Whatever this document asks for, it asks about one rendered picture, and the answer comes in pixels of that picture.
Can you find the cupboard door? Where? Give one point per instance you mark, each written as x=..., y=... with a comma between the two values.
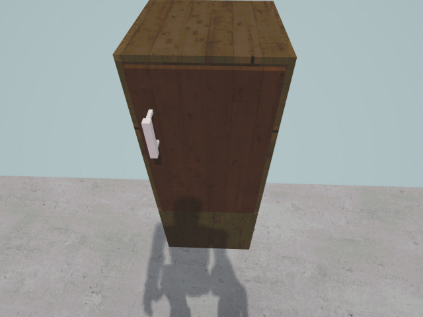
x=214, y=125

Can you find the handle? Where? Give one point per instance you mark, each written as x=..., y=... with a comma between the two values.
x=152, y=143

